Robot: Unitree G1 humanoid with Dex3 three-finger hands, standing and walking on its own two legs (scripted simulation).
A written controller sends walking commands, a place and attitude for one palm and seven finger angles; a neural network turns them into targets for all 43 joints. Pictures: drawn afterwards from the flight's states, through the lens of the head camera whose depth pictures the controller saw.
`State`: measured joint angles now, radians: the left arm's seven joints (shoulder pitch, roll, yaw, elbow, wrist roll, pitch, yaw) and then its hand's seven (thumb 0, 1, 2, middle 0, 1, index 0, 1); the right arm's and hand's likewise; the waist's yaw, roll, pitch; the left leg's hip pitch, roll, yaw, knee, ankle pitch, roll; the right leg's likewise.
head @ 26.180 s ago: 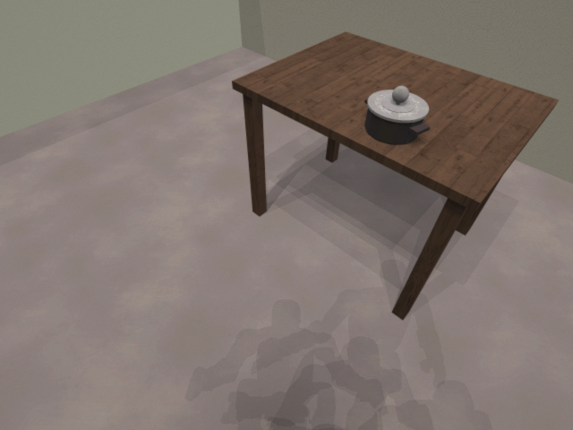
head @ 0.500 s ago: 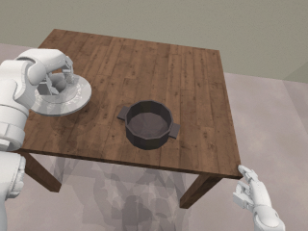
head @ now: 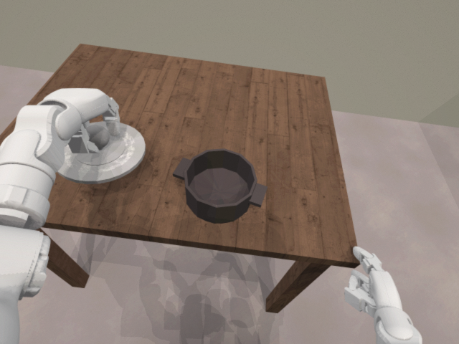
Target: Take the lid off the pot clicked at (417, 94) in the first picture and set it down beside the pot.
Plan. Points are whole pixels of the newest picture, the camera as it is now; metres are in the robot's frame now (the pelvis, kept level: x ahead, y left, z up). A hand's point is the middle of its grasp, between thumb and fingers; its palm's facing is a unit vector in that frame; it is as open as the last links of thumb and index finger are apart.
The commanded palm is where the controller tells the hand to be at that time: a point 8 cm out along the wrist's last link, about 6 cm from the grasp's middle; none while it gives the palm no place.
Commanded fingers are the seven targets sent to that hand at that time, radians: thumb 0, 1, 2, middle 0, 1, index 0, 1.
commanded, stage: lower the lid onto the table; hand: left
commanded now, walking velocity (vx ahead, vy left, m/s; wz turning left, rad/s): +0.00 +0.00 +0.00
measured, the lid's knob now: (96, 136) +0.45 +0.28 +0.07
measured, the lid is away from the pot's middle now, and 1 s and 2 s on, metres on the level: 0.24 0.24 0.27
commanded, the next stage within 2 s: open the fingers wide in 1.58 s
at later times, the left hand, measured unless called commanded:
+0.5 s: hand (89, 149) +0.42 +0.29 +0.07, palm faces -0.43 -0.08 -0.90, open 7.4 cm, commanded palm +0.46 +0.28 +0.13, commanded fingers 0.00 0.66 0.93 -0.92 -1.05 -0.90 -1.05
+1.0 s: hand (95, 161) +0.42 +0.28 +0.04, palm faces -0.43 -0.08 -0.90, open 7.4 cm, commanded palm +0.47 +0.27 +0.10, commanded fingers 0.00 0.66 0.93 -0.92 -1.05 -0.90 -1.05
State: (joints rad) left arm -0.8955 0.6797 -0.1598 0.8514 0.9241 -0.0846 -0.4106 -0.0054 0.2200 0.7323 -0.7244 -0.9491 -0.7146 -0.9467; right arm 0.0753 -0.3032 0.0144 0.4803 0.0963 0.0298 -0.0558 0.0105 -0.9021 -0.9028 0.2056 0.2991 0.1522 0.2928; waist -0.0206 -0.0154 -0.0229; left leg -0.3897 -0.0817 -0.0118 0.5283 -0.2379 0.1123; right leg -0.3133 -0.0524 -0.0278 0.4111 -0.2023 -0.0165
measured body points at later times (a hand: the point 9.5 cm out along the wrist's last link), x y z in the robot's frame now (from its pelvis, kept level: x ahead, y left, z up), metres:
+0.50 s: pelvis +0.00 -0.01 +0.00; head +0.06 +0.02 +0.44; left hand +0.44 +0.29 +0.12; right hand +0.23 -0.27 -0.04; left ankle +0.01 +0.04 -0.74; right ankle +0.00 -0.18 -0.73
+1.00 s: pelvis +0.00 -0.01 -0.01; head +0.06 +0.03 +0.43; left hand +0.44 +0.28 +0.09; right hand +0.22 -0.26 -0.04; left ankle +0.01 +0.04 -0.74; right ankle +0.00 -0.18 -0.73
